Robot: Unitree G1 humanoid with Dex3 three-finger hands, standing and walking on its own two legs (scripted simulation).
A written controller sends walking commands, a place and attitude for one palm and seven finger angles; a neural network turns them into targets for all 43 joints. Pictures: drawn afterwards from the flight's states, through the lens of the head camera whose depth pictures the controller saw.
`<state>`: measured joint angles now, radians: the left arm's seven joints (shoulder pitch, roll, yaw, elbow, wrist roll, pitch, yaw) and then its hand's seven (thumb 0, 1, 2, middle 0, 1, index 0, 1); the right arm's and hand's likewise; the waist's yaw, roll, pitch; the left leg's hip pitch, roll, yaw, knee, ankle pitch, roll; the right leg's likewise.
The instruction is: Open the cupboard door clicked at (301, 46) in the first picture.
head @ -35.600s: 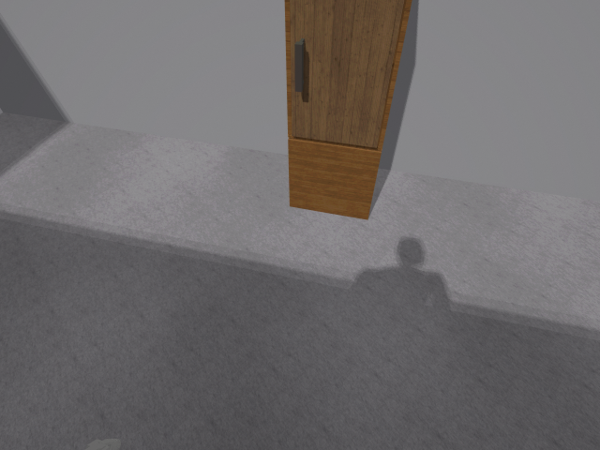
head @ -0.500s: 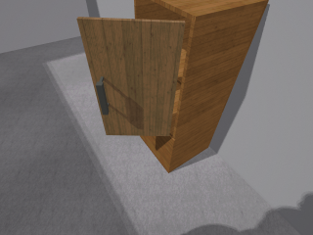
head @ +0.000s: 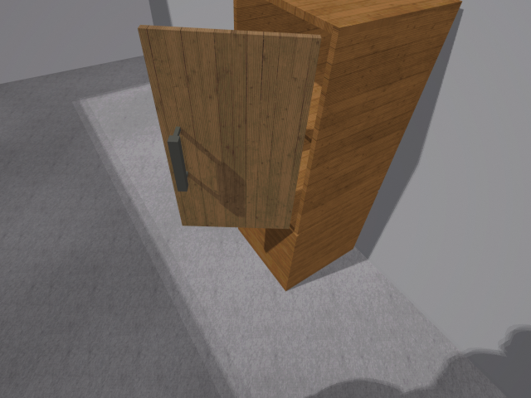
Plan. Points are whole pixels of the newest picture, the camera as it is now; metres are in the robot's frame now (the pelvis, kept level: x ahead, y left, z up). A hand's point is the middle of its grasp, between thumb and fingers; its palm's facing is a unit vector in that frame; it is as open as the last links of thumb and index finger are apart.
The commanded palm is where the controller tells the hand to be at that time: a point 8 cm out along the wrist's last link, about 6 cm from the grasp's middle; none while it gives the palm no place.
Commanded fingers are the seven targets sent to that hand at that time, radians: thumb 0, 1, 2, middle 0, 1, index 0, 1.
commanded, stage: look again from close up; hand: left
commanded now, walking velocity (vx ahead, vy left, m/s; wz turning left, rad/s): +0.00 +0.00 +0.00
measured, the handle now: (180, 159) +0.64 +0.25 -0.05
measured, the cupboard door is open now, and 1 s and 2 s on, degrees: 56 56 56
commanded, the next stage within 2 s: shuffle to correct the standing spot in 0.04 s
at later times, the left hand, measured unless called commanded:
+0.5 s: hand out of the picture -0.01 +0.17 -0.19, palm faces +0.08 -0.99 -0.13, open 7.4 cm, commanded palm none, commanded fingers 0.00 0.90 0.90 -0.20 -0.30 -0.20 -0.30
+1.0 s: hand (182, 364) +0.22 +0.16 -0.17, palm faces +0.02 -0.98 -0.22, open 7.3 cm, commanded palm none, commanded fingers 0.00 0.90 0.90 -0.20 -0.30 -0.20 -0.30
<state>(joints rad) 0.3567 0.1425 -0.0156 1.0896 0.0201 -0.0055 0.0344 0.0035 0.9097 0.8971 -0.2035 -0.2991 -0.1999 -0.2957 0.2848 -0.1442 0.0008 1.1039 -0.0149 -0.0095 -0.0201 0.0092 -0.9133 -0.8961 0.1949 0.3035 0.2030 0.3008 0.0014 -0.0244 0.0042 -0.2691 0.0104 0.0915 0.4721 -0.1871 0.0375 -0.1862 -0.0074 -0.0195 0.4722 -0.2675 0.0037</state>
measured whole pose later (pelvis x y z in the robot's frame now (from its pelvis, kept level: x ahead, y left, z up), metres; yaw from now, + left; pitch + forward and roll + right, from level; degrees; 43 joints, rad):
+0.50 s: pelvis +0.04 +0.01 -0.01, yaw +0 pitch -1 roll -1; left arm 0.44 0.14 0.02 1.09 0.03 -0.01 0.02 0.00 0.91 0.90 -0.20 -0.30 -0.20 -0.30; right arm 0.36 -0.14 -0.01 1.10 -0.02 -0.02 -0.01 0.01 -0.91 -0.90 0.19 0.30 0.20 0.30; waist 0.01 -0.04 -0.02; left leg -0.28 0.00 0.09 0.63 -0.34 0.05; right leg -0.17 -0.02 -0.01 0.58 -0.40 0.01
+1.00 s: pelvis +0.11 -0.01 -0.01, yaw +3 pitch -1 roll +1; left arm 0.11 0.15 0.03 0.97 0.02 -0.01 0.04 0.01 0.92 0.90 -0.20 -0.30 -0.20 -0.30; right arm 0.35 -0.11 -0.02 1.11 -0.01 0.01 -0.04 0.01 -0.90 -0.90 0.20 0.30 0.20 0.30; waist -0.05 0.00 0.09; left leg -0.27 -0.01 0.06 0.83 -0.56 0.00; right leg -0.39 -0.06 -0.11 0.61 -0.20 -0.04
